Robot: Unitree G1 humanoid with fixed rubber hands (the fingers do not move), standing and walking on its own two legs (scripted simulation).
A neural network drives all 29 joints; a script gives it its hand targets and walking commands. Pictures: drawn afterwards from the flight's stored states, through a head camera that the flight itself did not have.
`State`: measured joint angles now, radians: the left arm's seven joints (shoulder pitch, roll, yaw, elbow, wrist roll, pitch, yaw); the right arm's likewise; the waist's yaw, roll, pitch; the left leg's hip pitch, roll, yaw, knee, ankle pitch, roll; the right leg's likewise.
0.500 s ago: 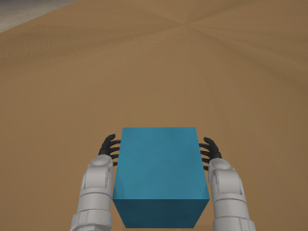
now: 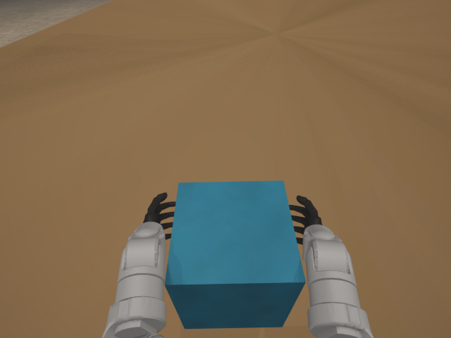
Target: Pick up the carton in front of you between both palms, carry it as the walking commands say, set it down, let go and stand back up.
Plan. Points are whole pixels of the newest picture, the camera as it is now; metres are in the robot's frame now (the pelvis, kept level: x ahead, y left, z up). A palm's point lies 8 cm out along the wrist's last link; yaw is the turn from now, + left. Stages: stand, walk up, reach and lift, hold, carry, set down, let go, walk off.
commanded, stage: set down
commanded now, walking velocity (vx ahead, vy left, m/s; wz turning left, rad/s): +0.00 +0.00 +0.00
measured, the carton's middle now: (232, 257) +0.30 +0.00 -0.04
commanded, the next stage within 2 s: none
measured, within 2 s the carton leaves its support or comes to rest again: neither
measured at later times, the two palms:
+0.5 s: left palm (183, 264) +0.34 +0.12 -0.14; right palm (305, 270) +0.33 -0.18 -0.16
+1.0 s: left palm (203, 272) +0.39 +0.09 -0.28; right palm (305, 280) +0.37 -0.21 -0.30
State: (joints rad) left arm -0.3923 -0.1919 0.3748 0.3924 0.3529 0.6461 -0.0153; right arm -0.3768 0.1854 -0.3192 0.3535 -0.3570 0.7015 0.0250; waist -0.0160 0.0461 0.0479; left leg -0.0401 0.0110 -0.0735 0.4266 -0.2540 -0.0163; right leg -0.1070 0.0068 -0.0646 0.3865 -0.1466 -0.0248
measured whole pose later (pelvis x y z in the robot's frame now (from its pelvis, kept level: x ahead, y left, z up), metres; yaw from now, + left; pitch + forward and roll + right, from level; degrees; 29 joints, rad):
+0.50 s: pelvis -0.03 +0.02 -0.07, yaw -1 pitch +26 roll +2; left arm -0.52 -0.24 0.39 0.49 0.21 0.10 0.12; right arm -0.57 0.03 -0.36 0.55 -0.27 0.15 0.08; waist -0.03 0.06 0.03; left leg -1.00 -0.04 -0.02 0.92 -0.36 -0.01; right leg -1.09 -0.03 0.02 0.88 -0.24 0.01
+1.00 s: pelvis -0.06 +0.01 -0.21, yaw +0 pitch +41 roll +4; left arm -0.86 -0.18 0.52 0.60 0.21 0.21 0.14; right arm -0.89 -0.06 -0.39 0.67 -0.26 0.29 0.05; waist -0.04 0.09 -0.15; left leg -1.70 -0.09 -0.02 1.54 -0.55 -0.04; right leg -1.82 0.00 0.06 1.50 -0.39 0.00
